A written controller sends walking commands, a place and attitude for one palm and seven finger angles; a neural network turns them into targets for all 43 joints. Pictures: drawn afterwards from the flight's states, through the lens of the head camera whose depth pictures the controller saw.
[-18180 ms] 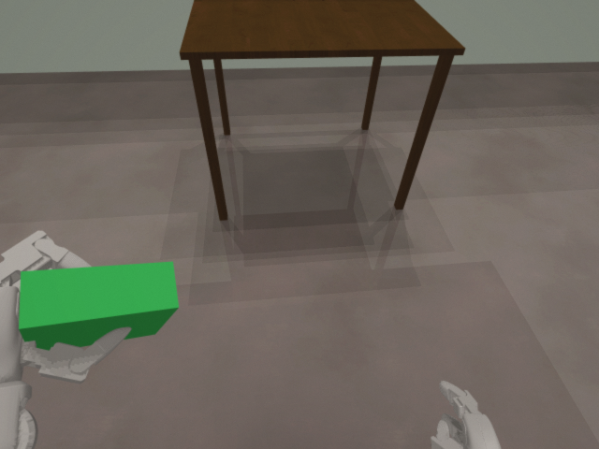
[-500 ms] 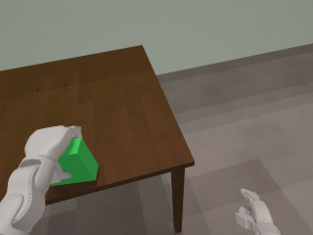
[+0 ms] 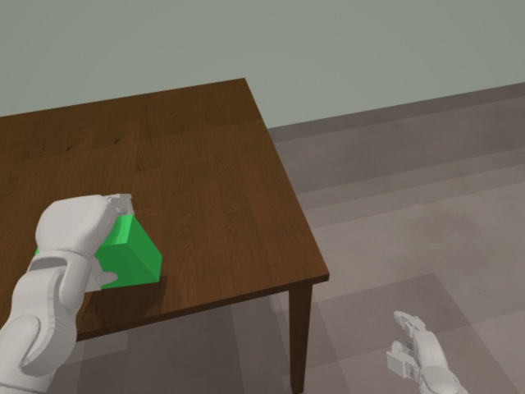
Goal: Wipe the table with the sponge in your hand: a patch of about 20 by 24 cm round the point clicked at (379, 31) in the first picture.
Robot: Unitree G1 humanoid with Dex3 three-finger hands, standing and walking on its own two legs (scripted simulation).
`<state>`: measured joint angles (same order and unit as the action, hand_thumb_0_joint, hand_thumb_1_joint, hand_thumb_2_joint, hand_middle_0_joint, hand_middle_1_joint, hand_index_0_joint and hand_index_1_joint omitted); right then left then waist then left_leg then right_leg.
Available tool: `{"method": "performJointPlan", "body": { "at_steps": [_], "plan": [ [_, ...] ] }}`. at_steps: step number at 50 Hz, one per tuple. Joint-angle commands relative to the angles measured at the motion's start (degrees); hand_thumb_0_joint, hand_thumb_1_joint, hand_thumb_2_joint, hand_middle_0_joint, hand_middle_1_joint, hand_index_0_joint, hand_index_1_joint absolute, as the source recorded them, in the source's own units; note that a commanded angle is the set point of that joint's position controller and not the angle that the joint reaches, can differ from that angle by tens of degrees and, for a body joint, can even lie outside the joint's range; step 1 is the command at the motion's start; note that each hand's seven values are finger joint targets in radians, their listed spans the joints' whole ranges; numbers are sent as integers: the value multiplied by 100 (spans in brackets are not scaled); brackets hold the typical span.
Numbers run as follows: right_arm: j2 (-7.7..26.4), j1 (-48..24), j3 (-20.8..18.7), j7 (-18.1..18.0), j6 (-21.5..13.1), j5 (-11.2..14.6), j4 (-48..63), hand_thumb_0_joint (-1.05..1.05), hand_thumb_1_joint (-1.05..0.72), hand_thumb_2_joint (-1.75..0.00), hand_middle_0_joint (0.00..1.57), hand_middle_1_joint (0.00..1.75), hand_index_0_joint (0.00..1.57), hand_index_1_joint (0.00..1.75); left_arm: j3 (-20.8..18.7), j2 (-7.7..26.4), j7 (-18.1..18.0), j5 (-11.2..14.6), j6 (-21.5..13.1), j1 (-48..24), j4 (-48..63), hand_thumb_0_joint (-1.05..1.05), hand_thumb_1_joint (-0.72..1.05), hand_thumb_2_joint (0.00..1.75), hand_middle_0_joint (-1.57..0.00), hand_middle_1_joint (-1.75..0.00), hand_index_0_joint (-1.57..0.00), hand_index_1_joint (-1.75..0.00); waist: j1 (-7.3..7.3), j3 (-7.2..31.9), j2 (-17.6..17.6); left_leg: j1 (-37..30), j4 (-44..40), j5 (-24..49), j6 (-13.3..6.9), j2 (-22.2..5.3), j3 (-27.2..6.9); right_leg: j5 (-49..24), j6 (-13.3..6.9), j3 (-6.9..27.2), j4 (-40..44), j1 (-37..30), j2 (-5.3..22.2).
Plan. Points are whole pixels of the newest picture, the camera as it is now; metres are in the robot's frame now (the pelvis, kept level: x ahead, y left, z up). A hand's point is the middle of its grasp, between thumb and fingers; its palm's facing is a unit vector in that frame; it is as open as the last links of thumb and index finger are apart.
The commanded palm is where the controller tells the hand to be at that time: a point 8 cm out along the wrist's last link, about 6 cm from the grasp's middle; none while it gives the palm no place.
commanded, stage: lower the sponge onto the table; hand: left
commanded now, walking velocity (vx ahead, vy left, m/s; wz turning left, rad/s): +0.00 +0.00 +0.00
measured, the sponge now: (112, 261) +0.25 +0.29 +0.08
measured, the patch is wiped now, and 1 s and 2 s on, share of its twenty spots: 0.00 0.15 0.30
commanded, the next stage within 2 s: wipe forward along the first lane in 1.20 s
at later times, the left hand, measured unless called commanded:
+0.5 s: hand (89, 245) +0.25 +0.30 +0.13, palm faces +0.10 -0.03 -0.99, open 9.1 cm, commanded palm +0.22 +0.29 +0.18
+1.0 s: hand (100, 259) +0.25 +0.30 +0.10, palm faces +0.01 -0.06 -1.00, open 9.1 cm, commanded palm +0.22 +0.29 +0.16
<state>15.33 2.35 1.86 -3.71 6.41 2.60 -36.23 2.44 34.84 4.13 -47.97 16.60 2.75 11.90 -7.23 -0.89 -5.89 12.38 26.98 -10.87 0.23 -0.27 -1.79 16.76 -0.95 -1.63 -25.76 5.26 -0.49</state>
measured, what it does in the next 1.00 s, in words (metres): stands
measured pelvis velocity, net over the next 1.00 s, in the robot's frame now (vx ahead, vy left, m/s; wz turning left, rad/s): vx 0.00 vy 0.00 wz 0.00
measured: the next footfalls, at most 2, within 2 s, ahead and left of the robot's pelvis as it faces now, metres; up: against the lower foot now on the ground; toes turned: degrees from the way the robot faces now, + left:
none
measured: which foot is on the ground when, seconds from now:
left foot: down 0.00-1.00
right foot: down 0.00-1.00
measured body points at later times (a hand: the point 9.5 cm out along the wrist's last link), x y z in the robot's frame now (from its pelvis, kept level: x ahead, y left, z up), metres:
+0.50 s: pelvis +0.00 -0.01 +0.00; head -0.02 -0.05 +0.45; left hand +0.24 +0.30 +0.18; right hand +0.22 -0.22 -0.09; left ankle +0.04 +0.12 -0.74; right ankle -0.03 -0.11 -0.74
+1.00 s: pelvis +0.00 +0.00 +0.00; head -0.01 -0.05 +0.45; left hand +0.24 +0.30 +0.15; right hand +0.23 -0.22 -0.09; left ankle +0.04 +0.12 -0.74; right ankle -0.03 -0.11 -0.74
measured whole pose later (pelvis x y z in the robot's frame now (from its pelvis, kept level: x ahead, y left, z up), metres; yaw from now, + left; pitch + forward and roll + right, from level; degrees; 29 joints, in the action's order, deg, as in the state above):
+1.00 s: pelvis +0.00 +0.00 +0.00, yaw +0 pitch -3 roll +0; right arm 15.5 3.1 0.9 -3.0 7.0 3.0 -37.4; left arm 1.1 31.1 0.0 -50.0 18.5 4.2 3.1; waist -5.7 -0.2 -6.3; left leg 13.7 27.4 -10.9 0.6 -0.6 -1.8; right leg 17.0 -1.3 -1.6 -26.6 6.9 -0.9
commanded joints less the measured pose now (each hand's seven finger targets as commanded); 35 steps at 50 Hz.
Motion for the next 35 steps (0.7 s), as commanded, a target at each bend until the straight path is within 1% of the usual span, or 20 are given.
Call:
{"method": "performJointPlan", "body": {
  "at_steps": [1,2,5,6,7,11,13,14,16,17,18,19,21,22,25,26,28,31,32,35],
  "plan": [
    [592,-1239,-181,33,-227,24,877,0,-90,-90,20,30,20,30,-1517,1582,-568,-207,285,-1625,452,0,10,130,-120,-160,-120,-160,-21,913,-303,-629,-379,950,-189,280,37,-948,-370,293,508,289,-291],
    [585,-1182,-181,46,-202,33,896,0,-90,-90,20,30,20,30,-1127,1185,-532,-135,388,-1712,371,0,10,130,-120,-160,-120,-160,78,951,-163,-531,-419,863,-176,245,111,-922,-283,80,478,233,-200],
    [692,-1267,-213,49,-138,60,894,0,-90,-90,20,30,20,30,-914,1112,-285,-68,674,-1497,127,0,10,130,-120,-160,-120,-160,111,948,169,-428,-425,733,-201,259,102,-983,-209,93,495,217,-169],
    [666,-1499,-157,43,-152,98,976,0,-90,-90,20,30,20,30,-839,1051,-181,-83,776,-1338,138,0,10,130,-120,-160,-120,-160,93,885,124,-428,-407,655,-224,278,107,-876,-242,215,501,301,-205],
    [667,-1389,-158,47,-169,88,1013,0,-90,-90,20,30,20,30,-549,821,-76,-66,753,-1483,378,0,10,130,-120,-160,-120,-160,183,1083,226,-465,-349,721,-240,281,136,-1011,-185,100,437,234,-148],
    [645,-1394,-151,11,-252,25,1102,0,-90,-90,20,30,20,30,-952,1330,93,-149,380,-1324,1039,0,10,130,-120,-160,-120,-160,150,1455,363,-707,-206,889,-331,280,70,-1262,-187,218,400,144,-203],
    [621,-1072,-187,-38,-281,-40,1010,0,-90,-90,20,30,20,30,-1184,1495,-33,-227,72,-1401,982,0,10,130,-120,-160,-120,-160,182,1367,469,-693,-187,919,-336,273,95,-1213,-158,89,405,189,-186],
    [616,-1012,-197,-52,-282,-57,1009,0,-90,-90,20,30,20,30,-1260,1527,-119,-244,-64,-1454,1028,0,10,130,-120,-160,-120,-160,170,1358,443,-721,-197,935,-335,279,91,-1221,-162,84,434,184,-193],
    [630,-1089,-195,-74,-289,-54,975,0,-90,-90,20,30,20,30,-1853,2107,-377,-343,-190,-1559,998,0,10,130,-120,-160,-120,-160,28,1229,120,-711,-218,868,-307,299,45,-1019,-283,314,489,236,-277],
    [509,-1031,-195,-71,-310,-54,973,0,-90,-90,20,30,20,30,-1502,1596,-491,-324,-232,-1657,918,0,10,130,-120,-160,-120,-160,94,1204,106,-721,-188,948,-299,294,145,-1088,-246,146,452,248,-217],
    [573,-904,-258,-59,-292,-57,892,0,-90,-90,20,30,20,30,-1708,1743,-613,-315,-237,-1498,703,0,10,130,-120,-160,-120,-160,50,1134,-6,-695,-211,971,-267,271,126,-1071,-274,181,475,262,-245],
    [563,-921,-279,-34,-279,-39,899,0,-90,-90,20,30,20,30,-1572,1524,-685,-252,-223,-1468,673,0,10,130,-120,-160,-120,-160,62,1135,-61,-684,-216,995,-255,274,140,-1140,-267,174,483,231,-230],
    [622,-1104,-261,-7,-244,4,866,0,-90,-90,20,30,20,30,-1737,1697,-771,-220,-37,-1316,418,0,10,130,-120,-160,-120,-160,-4,958,-208,-614,-267,843,-224,303,100,-927,-347,415,525,297,-282],
    [581,-1069,-267,17,-247,11,889,0,-90,-90,20,30,20,30,-1329,1208,-745,-170,44,-1304,325,0,10,130,-120,-160,-120,-160,66,953,-108,-545,-252,878,-223,269,171,-1001,-272,177,479,278,-207],
    [662,-1122,-296,54,-238,33,900,0,-90,-90,20,30,20,30,-983,915,-567,-38,268,-1024,254,0,10,130,-120,-160,-120,-160,116,946,35,-468,-303,777,-234,268,156,-1057,-193,97,462,271,-181],
    [662,-1298,-249,43,-254,64,935,0,-90,-90,20,30,20,30,-981,941,-474,-30,367,-848,164,0,10,130,-120,-160,-120,-160,110,847,89,-442,-308,672,-245,288,141,-943,-221,222,487,333,-219],
    [680,-1159,-262,23,-258,49,936,0,-90,-90,20,30,20,30,-659,738,-295,-23,372,-950,230,0,10,130,-120,-160,-120,-160,218,943,400,-416,-255,619,-291,289,168,-1011,-134,131,468,341,-162],
    [677,-1260,-235,-19,-299,16,1005,0,-90,-90,20,30,20,30,-899,1137,-204,-154,181,-1124,662,0,10,130,-120,-160,-120,-160,200,1078,413,-551,-217,647,-329,296,105,-990,-169,244,469,342,-202],
    [633,-1118,-225,-41,-341,-3,1007,0,-90,-90,20,30,20,30,-767,995,-217,-183,43,-1294,722,0,10,130,-120,-160,-120,-160,253,1150,466,-556,-173,670,-344,305,147,-1004,-123,112,432,348,-158],
    [635,-911,-303,-97,-348,-68,881,0,-90,-90,20,30,20,30,-1305,1478,-457,-338,-348,-1439,691,0,10,130,-120,-160,-120,-160,176,1236,401,-692,-150,784,-342,308,126,-1068,-173,139,468,326,-215]
  ]
}}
